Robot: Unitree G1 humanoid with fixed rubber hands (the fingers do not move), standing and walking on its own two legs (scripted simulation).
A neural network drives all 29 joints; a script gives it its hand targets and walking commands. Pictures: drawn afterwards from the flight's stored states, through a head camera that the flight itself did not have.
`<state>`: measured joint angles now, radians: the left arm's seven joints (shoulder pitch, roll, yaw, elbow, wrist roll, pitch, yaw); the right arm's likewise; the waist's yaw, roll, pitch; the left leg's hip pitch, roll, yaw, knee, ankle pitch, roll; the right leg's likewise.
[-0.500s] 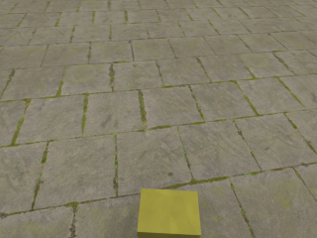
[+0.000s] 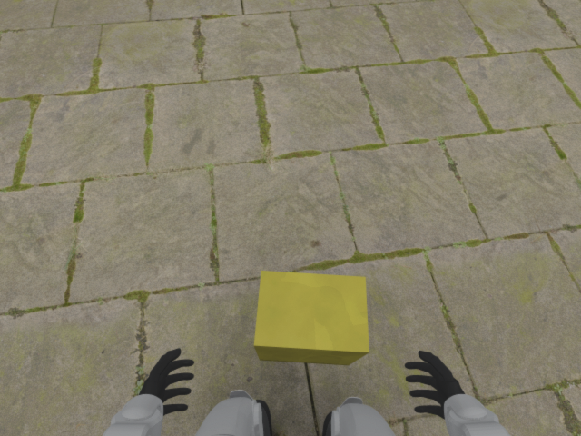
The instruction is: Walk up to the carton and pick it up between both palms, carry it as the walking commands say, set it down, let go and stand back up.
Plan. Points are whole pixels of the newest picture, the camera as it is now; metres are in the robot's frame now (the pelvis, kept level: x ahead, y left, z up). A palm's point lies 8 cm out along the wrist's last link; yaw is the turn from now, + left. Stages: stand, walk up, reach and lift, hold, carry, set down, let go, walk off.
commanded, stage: reach and lift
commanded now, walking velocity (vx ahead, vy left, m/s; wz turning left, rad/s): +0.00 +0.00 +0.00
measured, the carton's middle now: (308, 321) +0.38 -0.05 -0.59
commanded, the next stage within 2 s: none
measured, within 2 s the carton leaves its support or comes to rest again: neither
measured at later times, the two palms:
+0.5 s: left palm (187, 329) +0.28 +0.18 -0.17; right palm (430, 322) +0.29 -0.23 -0.15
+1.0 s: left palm (199, 275) +0.39 +0.19 -0.22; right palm (428, 275) +0.40 -0.26 -0.21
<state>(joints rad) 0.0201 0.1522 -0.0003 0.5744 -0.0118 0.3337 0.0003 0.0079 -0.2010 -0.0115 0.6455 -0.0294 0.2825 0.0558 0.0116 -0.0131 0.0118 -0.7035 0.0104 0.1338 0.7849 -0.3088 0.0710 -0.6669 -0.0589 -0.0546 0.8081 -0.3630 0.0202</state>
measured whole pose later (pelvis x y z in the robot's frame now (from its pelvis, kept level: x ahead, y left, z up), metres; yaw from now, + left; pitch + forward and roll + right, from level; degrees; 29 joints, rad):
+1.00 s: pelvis -0.05 -0.01 -0.10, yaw +0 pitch +39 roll -1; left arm -0.82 0.24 0.13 0.74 -0.11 0.12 0.10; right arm -0.85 -0.39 -0.22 0.84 0.16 0.06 0.03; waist 0.00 0.02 0.01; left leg -1.53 0.02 0.10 1.16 -0.32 0.07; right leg -1.49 -0.06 -0.05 1.20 -0.39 0.00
